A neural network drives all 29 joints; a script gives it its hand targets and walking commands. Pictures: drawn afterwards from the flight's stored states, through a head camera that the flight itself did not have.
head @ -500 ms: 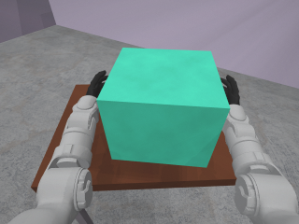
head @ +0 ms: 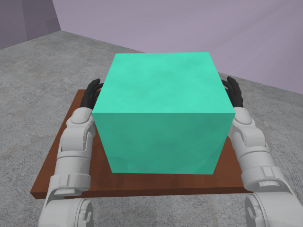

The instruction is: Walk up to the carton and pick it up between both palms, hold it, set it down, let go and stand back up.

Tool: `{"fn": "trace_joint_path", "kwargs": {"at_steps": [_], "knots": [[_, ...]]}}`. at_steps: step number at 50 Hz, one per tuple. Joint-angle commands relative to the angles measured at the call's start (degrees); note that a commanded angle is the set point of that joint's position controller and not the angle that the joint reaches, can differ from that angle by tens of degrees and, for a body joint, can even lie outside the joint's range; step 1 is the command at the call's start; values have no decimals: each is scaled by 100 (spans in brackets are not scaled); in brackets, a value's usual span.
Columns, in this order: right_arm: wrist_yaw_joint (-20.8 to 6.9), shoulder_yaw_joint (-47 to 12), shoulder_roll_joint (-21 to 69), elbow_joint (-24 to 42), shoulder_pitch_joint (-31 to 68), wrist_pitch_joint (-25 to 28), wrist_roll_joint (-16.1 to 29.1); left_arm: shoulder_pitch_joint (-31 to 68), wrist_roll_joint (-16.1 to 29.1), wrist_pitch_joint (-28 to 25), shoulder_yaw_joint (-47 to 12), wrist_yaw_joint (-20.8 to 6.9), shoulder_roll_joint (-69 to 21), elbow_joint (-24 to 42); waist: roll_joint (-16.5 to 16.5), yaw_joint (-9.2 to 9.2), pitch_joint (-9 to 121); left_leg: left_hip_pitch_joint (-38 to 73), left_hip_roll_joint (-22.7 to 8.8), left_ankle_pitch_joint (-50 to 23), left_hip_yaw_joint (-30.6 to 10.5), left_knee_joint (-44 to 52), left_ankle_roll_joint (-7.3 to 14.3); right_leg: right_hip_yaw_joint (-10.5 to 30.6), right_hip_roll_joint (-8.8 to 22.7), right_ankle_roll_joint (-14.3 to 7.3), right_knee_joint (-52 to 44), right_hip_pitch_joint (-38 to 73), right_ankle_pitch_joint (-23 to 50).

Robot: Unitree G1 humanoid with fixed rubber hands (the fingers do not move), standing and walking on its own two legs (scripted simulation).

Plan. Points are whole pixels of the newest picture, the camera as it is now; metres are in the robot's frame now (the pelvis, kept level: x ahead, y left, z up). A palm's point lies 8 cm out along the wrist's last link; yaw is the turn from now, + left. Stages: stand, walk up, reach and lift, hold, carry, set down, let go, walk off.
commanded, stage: reach and lift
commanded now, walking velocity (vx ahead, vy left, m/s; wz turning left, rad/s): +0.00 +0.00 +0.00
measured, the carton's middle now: (161, 110) +0.41 -0.02 +0.13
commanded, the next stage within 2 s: hold in 1.02 s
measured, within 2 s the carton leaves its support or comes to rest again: neither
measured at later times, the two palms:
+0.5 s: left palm (84, 105) +0.35 +0.17 +0.20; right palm (236, 97) +0.36 -0.20 +0.21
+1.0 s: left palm (86, 100) +0.36 +0.17 +0.21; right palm (238, 91) +0.37 -0.21 +0.22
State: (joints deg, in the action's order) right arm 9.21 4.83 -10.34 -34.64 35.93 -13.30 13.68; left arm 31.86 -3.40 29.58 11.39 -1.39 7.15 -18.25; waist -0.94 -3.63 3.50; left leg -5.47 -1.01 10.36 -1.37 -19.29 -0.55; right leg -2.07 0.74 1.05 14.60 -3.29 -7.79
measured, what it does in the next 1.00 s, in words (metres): stands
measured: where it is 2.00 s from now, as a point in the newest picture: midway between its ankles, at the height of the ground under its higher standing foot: outside the picture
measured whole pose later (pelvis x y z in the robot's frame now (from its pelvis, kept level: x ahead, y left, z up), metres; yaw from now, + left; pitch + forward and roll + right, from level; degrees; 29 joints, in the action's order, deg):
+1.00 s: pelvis -0.01 -0.01 +0.00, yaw +0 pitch -2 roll -1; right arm 9.1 4.5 -12.9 -38.3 45.8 -24.3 15.8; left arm 36.9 -4.7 41.3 14.9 -0.9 6.5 -15.6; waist -0.3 -3.5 7.7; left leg -8.6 -1.3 9.7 -2.2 -20.0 -1.1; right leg -1.8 0.1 0.4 16.2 -6.8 -7.7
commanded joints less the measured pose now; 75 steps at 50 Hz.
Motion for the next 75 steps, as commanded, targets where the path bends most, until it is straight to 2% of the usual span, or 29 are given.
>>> {"fn": "trace_joint_path", "kwargs": {"at_steps": [1,3,5,6,8,11,13,16,20,23,26,30,34,40,45,46,49,53,56,58,59,60,62,66,68,69,70,71,75], "knots": [[-820,-2280,3569,1826,4740,-69,313,4906,456,-163,-2542,-604,-3383,1385,155,-86,1977,815,382,-1774,115,167,-123,-31,-399,108,-76,487,1196],[-895,-2294,3622,1944,5028,-62,364,5060,492,-63,-2644,-593,-3469,1575,202,-37,2358,799,349,-1588,120,187,-111,-48,-416,78,-47,447,932],[-965,-2494,3650,2108,5097,-96,579,5127,565,24,-2828,-482,-3632,2070,441,43,2740,1024,312,-2232,79,12,-226,-76,-482,34,73,535,1302],[-955,-2555,3613,2257,5189,-139,650,5114,663,74,-2871,-453,-3561,2072,293,20,2814,1048,321,-2393,73,-81,-209,-67,-503,68,70,594,1466],[-946,-2405,3603,1935,5106,-308,556,5092,555,167,-2652,-476,-3438,1851,105,-16,2355,889,334,-2080,96,57,-158,-66,-486,111,37,508,1340],[-978,-2122,3704,1580,5204,-395,416,5214,368,302,-2373,-567,-3356,1524,122,1,2067,530,354,-1126,148,308,-31,-41,-380,103,-60,399,696],[-1026,-2261,3766,2024,5588,-292,544,5376,542,303,-2675,-490,-3585,1897,353,74,2647,697,312,-1434,110,187,-96,-68,-430,55,45,400,815],[-982,-2427,3764,2248,5511,-344,733,5464,784,260,-2908,-376,-3551,2202,296,-13,3032,1035,318,-2113,37,-70,-172,-79,-481,92,112,396,1383],[-944,-2248,3625,1933,5318,-558,664,5210,599,430,-2602,-470,-3355,1855,179,-51,2614,762,345,-1691,74,70,-104,-30,-425,130,56,571,1294],[-955,-2088,3648,1520,5433,-654,609,5339,420,513,-2344,-592,-3268,1569,200,33,2098,373,352,-1039,107,324,-28,-3,-357,130,-24,440,731],[-984,-2054,3651,1530,5688,-665,591,5418,398,546,-2260,-589,-3314,1392,146,62,2085,411,333,-1027,120,296,-4,-13,-399,93,-73,343,515],[-962,-2271,3875,2070,6038,-593,798,5846,749,415,-2564,-479,-3435,1784,192,39,2937,595,377,-1502,91,64,-36,-8,-426,149,91,516,1150],[-961,-2089,3798,1643,5896,-718,645,5686,589,511,-2298,-499,-3350,1392,-19,41,2481,436,356,-1036,108,225,40,-3,-418,143,-14,372,786],[-949,-2192,3755,1831,5964,-739,883,5824,688,526,-2503,-442,-3378,1719,268,12,2922,626,353,-1655,57,28,-81,11,-441,133,114,479,1322],[-894,-2156,3873,1782,6123,-874,864,5872,690,583,-2309,-492,-3303,1416,5,49,2695,295,387,-1122,78,145,64,79,-403,163,40,454,1013],[-896,-2153,3862,1782,5998,-875,882,5951,758,548,-2477,-479,-3333,1650,144,-39,2877,419,379,-1297,45,109,-19,51,-422,151,106,487,1201],[-841,-2355,3778,2024,5889,-950,1110,5840,769,596,-2499,-455,-3303,1935,258,-28,3095,614,410,-2012,12,-94,-126,56,-459,169,179,699,1823],[-809,-2173,3558,1817,5843,-1115,1077,5617,619,782,-2286,-557,-3217,1635,142,-19,2512,415,379,-1571,28,97,-110,57,-485,144,86,578,1395],[-842,-2227,3649,1928,5983,-1147,1164,5856,694,795,-2379,-529,-3230,1856,244,26,2668,445,381,-1604,42,59,-102,54,-491,107,74,491,1256],[-854,-2350,3707,2207,6184,-1146,1254,5781,755,845,-2421,-484,-3291,1865,128,101,2825,468,380,-1735,21,2,-48,68,-518,104,84,531,1365],[-854,-2488,3828,2389,6168,-1131,1374,5973,865,796,-2569,-437,-3353,2315,216,113,3214,565,382,-1980,11,-78,-89,63,-533,116,184,616,1590],[-851,-2477,3733,2378,6227,-1171,1405,5865,821,851,-2473,-407,-3255,2128,152,172,3096,537,383,-2038,18,-109,-74,76,-544,111,168,600,1639],[-806,-2639,3742,2575,6040,-1240,1580,5770,904,906,-2586,-380,-3255,2472,188,120,3223,677,390,-2432,-15,-228,-134,86,-571,125,223,724,2051],[-796,-2366,3484,2218,5845,-1480,1477,5611,738,1175,-2373,-462,-3114,2363,90,93,2515,470,352,-1820,30,-3,-107,99,-553,75,45,449,1295],[-799,-2326,3544,2288,5971,-1510,1492,5805,791,1217,-2493,-491,-3132,2462,219,52,2739,387,355,-1670,35,30,-115,135,-508,63,57,512,1213],[-800,-2223,3445,2118,5918,-1566,1428,5697,762,1276,-2504,-505,-3132,2191,286,-21,2489,330,342,-1514,4,79,-133,146,-512,35,23,462,1112],[-820,-2144,3454,1994,6085,-1590,1404,5818,697,1305,-2375,-523,-3126,2035,307,40,2323,174,337,-1238,17,156,-104,134,-503,27,-15,377,817],[-827,-2250,3608,2096,6137,-1586,1392,5843,751,1281,-2414,-530,-3172,2183,148,48,2490,174,329,-1283,29,135,-53,153,-507,48,34,448,944],[-796,-2202,3638,2063,6277,-1670,1476,6019,840,1285,-2416,-551,-3182,2088,246,21,2634,144,352,-1275,-16,106,-77,167,-492,47,47,500,991]]}}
